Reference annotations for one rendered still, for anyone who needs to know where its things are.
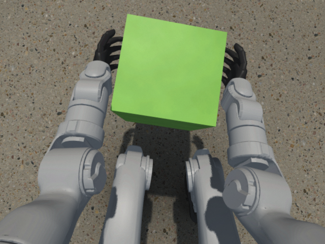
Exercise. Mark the carton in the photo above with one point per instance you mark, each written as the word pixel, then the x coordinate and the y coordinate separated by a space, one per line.
pixel 169 74

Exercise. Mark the right robot hand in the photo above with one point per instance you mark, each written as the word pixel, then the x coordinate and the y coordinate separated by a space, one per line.
pixel 237 66

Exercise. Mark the robot left shin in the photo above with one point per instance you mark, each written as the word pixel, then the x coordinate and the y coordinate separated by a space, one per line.
pixel 122 157

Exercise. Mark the robot right foot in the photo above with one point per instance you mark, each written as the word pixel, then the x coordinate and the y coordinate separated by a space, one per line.
pixel 193 215

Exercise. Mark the right robot forearm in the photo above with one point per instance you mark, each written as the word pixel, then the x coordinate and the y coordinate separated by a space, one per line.
pixel 246 129

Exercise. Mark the left robot forearm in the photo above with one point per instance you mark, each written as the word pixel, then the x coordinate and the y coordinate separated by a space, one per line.
pixel 83 125

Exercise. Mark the right robot upper arm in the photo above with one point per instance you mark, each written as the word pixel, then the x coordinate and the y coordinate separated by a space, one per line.
pixel 262 201

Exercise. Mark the left robot hand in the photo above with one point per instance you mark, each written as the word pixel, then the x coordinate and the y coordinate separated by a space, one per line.
pixel 104 50

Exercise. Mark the left robot upper arm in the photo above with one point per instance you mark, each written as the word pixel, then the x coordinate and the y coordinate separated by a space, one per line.
pixel 68 178

